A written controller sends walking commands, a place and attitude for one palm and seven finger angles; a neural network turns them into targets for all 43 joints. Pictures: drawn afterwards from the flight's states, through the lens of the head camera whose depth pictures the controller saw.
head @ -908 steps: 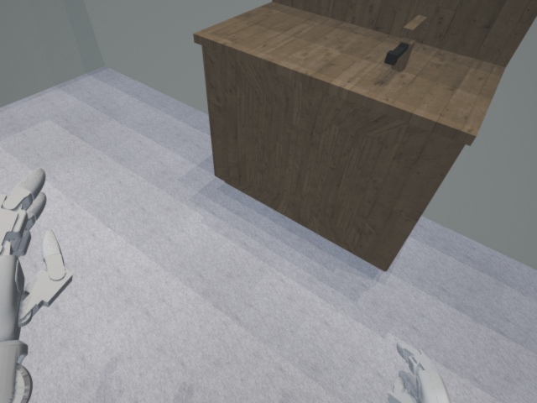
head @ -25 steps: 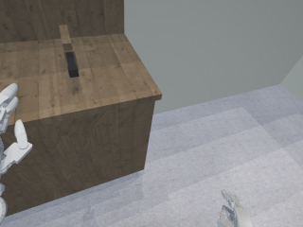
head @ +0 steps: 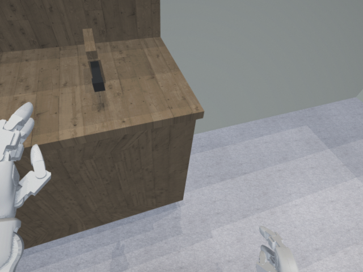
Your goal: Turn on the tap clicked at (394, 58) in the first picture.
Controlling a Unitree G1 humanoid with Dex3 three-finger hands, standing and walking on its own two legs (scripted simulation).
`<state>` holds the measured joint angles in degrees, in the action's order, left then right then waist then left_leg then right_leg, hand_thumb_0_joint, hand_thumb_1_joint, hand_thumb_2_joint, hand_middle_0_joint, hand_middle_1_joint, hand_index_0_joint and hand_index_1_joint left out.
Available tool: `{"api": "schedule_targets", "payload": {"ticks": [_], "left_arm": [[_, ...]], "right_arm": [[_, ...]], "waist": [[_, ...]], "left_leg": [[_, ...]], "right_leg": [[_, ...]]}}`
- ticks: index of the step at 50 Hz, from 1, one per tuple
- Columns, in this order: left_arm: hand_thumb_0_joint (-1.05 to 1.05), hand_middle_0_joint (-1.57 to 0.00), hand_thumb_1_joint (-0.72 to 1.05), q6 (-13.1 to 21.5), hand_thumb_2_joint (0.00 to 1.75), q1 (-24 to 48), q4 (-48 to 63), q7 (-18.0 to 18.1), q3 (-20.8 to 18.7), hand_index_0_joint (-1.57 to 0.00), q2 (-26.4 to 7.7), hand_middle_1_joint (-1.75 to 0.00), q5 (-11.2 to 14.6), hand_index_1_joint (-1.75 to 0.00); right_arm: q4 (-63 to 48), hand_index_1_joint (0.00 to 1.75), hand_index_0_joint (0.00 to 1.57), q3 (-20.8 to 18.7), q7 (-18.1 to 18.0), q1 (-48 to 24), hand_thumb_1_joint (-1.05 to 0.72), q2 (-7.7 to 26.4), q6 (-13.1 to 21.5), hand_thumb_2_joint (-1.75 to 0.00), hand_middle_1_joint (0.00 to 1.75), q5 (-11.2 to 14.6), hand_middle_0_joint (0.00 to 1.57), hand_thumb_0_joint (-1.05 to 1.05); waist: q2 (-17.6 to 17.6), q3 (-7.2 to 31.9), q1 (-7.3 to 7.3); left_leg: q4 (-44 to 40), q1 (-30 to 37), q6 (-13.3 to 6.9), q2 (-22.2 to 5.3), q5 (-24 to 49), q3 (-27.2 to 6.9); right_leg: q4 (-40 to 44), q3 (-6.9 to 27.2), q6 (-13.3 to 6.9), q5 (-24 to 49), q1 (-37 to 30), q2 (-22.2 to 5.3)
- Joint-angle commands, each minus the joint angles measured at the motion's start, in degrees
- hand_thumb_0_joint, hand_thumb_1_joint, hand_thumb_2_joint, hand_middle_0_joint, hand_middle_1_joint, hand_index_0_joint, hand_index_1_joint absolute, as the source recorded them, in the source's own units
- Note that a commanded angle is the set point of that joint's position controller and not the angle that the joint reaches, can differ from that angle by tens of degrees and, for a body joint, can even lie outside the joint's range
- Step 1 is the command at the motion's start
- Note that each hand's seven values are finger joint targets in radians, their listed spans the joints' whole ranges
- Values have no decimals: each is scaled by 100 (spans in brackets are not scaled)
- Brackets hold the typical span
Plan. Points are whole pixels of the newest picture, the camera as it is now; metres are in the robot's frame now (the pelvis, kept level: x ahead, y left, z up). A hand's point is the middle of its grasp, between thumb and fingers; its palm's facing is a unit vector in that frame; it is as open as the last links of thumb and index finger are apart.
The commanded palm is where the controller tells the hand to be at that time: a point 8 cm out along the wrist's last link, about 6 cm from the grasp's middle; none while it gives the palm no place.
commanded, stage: take the last steps up to it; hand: left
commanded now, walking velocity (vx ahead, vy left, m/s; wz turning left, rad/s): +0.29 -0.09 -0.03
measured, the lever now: (98, 84) +0.54 +0.29 +0.09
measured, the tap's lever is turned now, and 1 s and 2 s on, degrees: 0 0 0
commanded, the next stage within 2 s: come to a stop and stand still in 0.48 s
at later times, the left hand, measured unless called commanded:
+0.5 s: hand (100, 120) +0.35 +0.21 +0.15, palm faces +0.39 -0.85 -0.36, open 7.4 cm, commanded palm +0.28 +0.24 +0.17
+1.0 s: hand (125, 100) +0.41 +0.17 +0.17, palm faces +0.44 -0.83 -0.35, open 7.4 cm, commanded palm +0.35 +0.21 +0.17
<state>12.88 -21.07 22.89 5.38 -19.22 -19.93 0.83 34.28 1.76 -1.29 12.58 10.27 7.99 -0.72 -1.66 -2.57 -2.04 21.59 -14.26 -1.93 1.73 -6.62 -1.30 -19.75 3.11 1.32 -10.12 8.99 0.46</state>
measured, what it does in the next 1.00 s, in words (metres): walks ahead: right foot, then left foot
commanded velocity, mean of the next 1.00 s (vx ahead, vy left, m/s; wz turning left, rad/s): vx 0.03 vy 0.00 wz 0.01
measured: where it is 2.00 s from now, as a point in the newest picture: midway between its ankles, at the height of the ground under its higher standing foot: outside the picture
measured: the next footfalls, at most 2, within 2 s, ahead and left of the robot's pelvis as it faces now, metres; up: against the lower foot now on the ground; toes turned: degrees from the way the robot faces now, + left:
right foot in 0.68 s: +0.29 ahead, -0.17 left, +0.00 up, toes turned +3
left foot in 0.96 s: +0.27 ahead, +0.04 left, +0.00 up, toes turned +3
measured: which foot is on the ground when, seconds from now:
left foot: down 0.00-0.68, up 0.70-0.94, down 0.96-1.00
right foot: down 0.00-0.42, up 0.44-0.66, down 0.68-1.00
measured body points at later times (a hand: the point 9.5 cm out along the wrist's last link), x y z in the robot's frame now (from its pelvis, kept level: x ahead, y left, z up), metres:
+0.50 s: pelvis +0.11 -0.03 -0.03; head +0.13 -0.02 +0.42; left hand +0.32 +0.25 +0.17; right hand +0.28 -0.27 -0.11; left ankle +0.06 +0.08 -0.75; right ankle +0.03 -0.13 -0.66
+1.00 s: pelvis +0.20 -0.08 -0.02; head +0.22 -0.05 +0.43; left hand +0.38 +0.21 +0.18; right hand +0.39 -0.31 -0.08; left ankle +0.23 +0.04 -0.75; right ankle +0.29 -0.16 -0.74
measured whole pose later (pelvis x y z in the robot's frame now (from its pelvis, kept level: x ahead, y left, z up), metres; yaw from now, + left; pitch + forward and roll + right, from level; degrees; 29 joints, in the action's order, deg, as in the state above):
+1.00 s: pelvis +0.20 -0.08 -0.02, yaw +1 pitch -3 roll +1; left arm 11.0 -25.0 34.6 9.2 -22.0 -22.1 1.9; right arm 32.8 0.1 -2.7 8.0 12.0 4.0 -0.4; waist -4.6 -6.3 -0.9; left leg 35.8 -16.4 -0.3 -0.5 -15.3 3.1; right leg -35.1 -7.6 -3.4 -11.3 20.9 -1.8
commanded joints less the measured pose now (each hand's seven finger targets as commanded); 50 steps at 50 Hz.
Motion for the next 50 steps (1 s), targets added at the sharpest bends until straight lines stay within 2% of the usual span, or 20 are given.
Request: {"api": "schedule_targets", "payload": {"ticks": [1, 5, 10, 15, 17, 19, 20, 21, 22, 23, 26, 29, 32, 33, 34, 37, 39, 41, 46, 50], "left_arm": [[0, -20, 90, 306, 90, 311, 1287, 100, -570, -20, -941, -30, 40, -30], [0, -20, 90, 191, 90, 318, 1217, 153, -601, -20, -916, -30, 66, -30], [0, -20, 90, 149, 90, 625, 1382, 190, -519, -20, -909, -30, 95, -30], [0, -20, 90, 188, 90, 737, 1496, 308, -679, -20, -1138, -30, 124, -30], [0, -20, 90, 259, 90, 664, 1512, 345, -845, -20, -1234, -30, 134, -30], [0, -20, 90, 281, 90, 531, 1673, 350, -884, -20, -1201, -30, 229, -30], [0, -20, 90, 284, 90, 353, 1778, 333, -983, -20, -1209, -30, 307, -30], [0, -20, 90, 348, 90, 410, 1969, 310, -927, -20, -1144, -30, 333, -30], [0, -20, 90, 372, 90, 628, 1991, 294, -958, -20, -1236, -30, 290, -30], [0, -20, 90, 344, 90, 568, 1957, 290, -942, -20, -1247, -30, 231, -30], [0, -20, 90, 176, 90, 102, 2093, 241, -1053, -20, -1207, -30, 281, -30], [0, -20, 90, 227, 90, -696, 1965, 263, -1198, -20, -1184, -30, 254, -30], [0, -20, 90, 79, 90, -1073, 1649, 230, -1249, -20, -1195, -30, 239, -30], [0, -20, 90, 115, 90, -848, 1779, 249, -1434, -20, -1424, -30, 235, -30], [0, -20, 90, 224, 90, -616, 1758, 275, -1656, -20, -1586, -30, 263, -30], [0, -20, 90, 310, 90, -182, 1676, 350, -1568, -20, -1540, -30, 238, -30], [0, -20, 90, 335, 90, -237, 1694, 431, -1386, -20, -1368, -30, 162, -30], [0, -20, 90, 281, 90, -256, 1714, 489, -1280, -20, -1290, -30, 145, -30], [0, -20, 90, 177, 90, -101, 2365, 557, -1100, -20, -1297, -30, 123, -30], [0, -20, 90, 198, 90, -8, 2454, 532, -1014, -20, -1255, -30, 91, -30]], "right_arm": [[-891, 30, 20, -365, -66, -619, -90, 803, 296, -90, 30, 15, 20, 0], [-901, 30, 20, -350, -110, -626, -90, 771, 193, -90, 30, 53, 20, 0], [-885, 30, 20, -348, -122, -568, -90, 755, 141, -90, 30, 86, 20, 0], [-910, 30, 20, -360, -46, -622, -90, 693, 61, -90, 30, 152, 20, 0], [-934, 30, 20, -334, -22, -678, -90, 684, 15, -90, 30, 171, 20, 0], [-851, 30, 20, -334, -26, -481, -90, 644, -80, -90, 30, 157, 20, 0], [-877, 30, 20, -399, -51, -415, -90, 764, -114, -90, 30, 164, 20, 0], [-931, 30, 20, -446, -28, -467, -90, 762, -152, -90, 30, 114, 20, 0], [-976, 30, 20, -389, 37, -483, -90, 636, -86, -90, 30, 10, 20, 0], [-930, 30, 20, -456, 87, -387, -90, 686, -111, -90, 30, -4, 20, 0], [-1003, 30, 20, -609, 97, -543, -90, 848, -164, -90, 30, 133, 20, 0], [-1063, 30, 20, -472, 80, -581, -90, 772, -102, -90, 30, 176, 20, 0], [-1098, 30, 20, -349, 42, -532, -90, 659, -80, -90, 30, 205, 20, 0], [-1123, 30, 20, -366, 33, -524, -90, 638, -77, -90, 30, 211, 20, 0], [-1142, 30, 20, -410, 24, -558, -90, 613, -12, -90, 30, 193, 20, 0], [-968, 30, 20, -429, -4, -370, -90, 765, -48, -90, 30, 178, 20, 0], [-860, 30, 20, -289, -19, -641, -90, 658, -114, -90, 30, 159, 20, 0], [-824, 30, 20, -210, -83, -698, -90, 574, -181, -90, 30, 111, 20, 0], [-835, 30, 20, -290, -136, -562, -90, 639, -130, -90, 30, 16, 20, 0], [-1063, 30, 20, -323, -207, -655, -90, 839, -71, -90, 30, 96, 20, 0]], "waist": [[607, 959, 51], [824, 650, 82], [546, 633, 93], [-604, 650, 32], [-340, 456, -45], [279, 593, 241], [1178, 1073, 376], [2220, 1150, 439], [2306, 812, 526], [1368, 593, 529], [834, 67, 325], [1367, 383, 130], [720, 1160, 20], [33, 1540, 17], [-774, 1850, 74], [-1026, 1160, 126], [-448, 1053, 130], [-634, 1087, 116], [-267, 1068, 140], [1506, 719, 50]], "left_leg": [[-561, 284, 27, -441, -2123, -476], [-372, 43, -173, -681, -2730, -731], [724, -27, -192, -526, -1531, -378], [2847, -1381, 69, -157, -933, 412], [2510, -1640, 5, -282, -1509, 361], [993, 194, -199, -248, -344, 325], [501, 1796, -594, -673, 1276, -634], [322, 2970, -1237, -1772, 2914, -2315], [240, 3353, -1488, -2159, 3212, -3057], [351, 3622, -1652, -2307, 3108, -2860], [120, 1964, -1289, -2121, 1940, -1675], [360, -83, -528, -1233, 1899, 280], [2387, -370, -72, -775, 1788, 657], [3544, -751, 59, -376, 793, 754], [4716, -1325, 171, 10, -1856, 486], [5214, -1175, 361, -471, -2702, -380], [4216, -734, 391, -643, -2304, -214], [3163, -208, 318, -455, -2090, 193], [1273, 390, 241, -107, -1044, 580], [-152, -458, -141, -1127, -865, -648]], "right_leg": [[-18, -158, -219, -845, 59, 226], [-418, -148, -337, -1298, 474, 222], [-561, 369, -562, -784, 478, -38], [-617, 1840, -1355, 1786, -860, -1236], [-1029, 1707, -1356, 2398, -1069, -1306], [-2242, 758, -878, 2413, 107, -781], [-3574, -142, -326, 1877, 1265, -44], [-5127, -469, -93, -973, 2905, 380], [-6106, -160, -233, -2305, 3960, 473], [-6408, 52, -324, -2303, 4755, 290], [-5213, 110, -349, -2004, 4424, -232], [-2292, -957, -309, 478, 799, -120], [-1005, -1265, -317, 1819, -1318, 74], [-936, -586, -545, 2943, -1900, -537], [-896, 896, -1040, 4395, -2047, -1533], [-223, 2020, -1300, 2548, -242, -2298], [-183, 1251, -1183, 1742, 242, -2013], [-82, 580, -921, 826, 644, -1634], [66, 440, -686, -676, 799, -1509], [-1072, -85, -228, -1041, 612, -480]]}}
